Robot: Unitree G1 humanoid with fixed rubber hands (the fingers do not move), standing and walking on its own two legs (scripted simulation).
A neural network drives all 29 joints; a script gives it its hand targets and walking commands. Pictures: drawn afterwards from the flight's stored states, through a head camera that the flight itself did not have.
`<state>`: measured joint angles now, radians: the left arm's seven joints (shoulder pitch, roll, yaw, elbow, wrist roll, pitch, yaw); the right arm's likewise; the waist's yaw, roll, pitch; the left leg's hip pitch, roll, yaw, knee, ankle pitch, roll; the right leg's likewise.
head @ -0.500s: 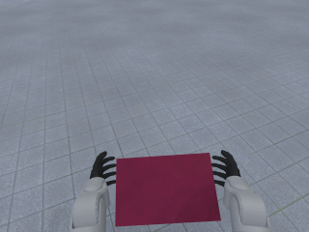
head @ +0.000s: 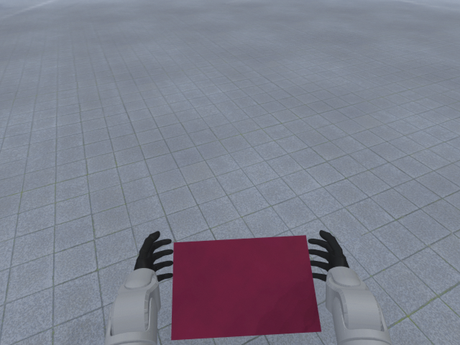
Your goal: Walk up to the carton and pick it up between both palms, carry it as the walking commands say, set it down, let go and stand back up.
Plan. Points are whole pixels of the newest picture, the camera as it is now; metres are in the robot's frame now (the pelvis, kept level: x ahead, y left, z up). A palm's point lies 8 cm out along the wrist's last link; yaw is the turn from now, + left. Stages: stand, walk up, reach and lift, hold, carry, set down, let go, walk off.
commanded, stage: hold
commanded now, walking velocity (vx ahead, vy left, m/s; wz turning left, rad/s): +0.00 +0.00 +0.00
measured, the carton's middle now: (241, 285) +0.30 +0.04 -0.08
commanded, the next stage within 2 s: set down in 0.12 s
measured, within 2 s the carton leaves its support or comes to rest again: neither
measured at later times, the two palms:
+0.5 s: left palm (151, 262) +0.27 +0.21 +0.01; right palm (332, 273) +0.30 -0.12 +0.00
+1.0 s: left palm (163, 281) +0.28 +0.20 -0.07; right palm (324, 283) +0.32 -0.13 -0.08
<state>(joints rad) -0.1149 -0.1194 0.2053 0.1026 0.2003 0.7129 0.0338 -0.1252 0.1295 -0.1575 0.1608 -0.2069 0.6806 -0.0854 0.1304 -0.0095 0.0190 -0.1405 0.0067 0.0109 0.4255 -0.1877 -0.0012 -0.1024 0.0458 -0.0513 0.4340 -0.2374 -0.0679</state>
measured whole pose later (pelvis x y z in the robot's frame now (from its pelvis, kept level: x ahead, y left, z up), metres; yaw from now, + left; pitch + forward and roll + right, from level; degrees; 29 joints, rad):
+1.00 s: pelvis -0.03 +0.00 -0.04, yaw -1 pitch +12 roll +1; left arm -0.41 -0.14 0.49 0.47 0.31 0.35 -0.04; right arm -0.47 0.11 -0.37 0.58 -0.28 0.33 0.00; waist 0.09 0.00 0.01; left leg -0.70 0.01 0.03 0.73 -0.25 0.00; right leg -0.67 0.04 -0.04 0.77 -0.31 -0.07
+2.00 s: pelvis -0.07 +0.02 -0.19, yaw -1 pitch +39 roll +1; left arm -0.70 -0.10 0.50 0.52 0.19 0.32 0.07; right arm -0.82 -0.04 -0.35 0.73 -0.18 0.29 -0.02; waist 0.08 -0.03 -0.20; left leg -1.68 0.02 0.04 1.41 -0.41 0.02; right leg -1.66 0.03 -0.04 1.45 -0.47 -0.06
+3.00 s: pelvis -0.10 +0.02 -0.33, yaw -1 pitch +45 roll +2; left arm -1.00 0.00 0.51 0.65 0.07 0.28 0.13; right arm -1.19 -0.22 -0.19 0.94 -0.08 0.27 -0.11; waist 0.10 -0.02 -0.08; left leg -2.20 0.00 0.04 1.88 -0.46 0.00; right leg -2.20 0.04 -0.03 1.93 -0.52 -0.06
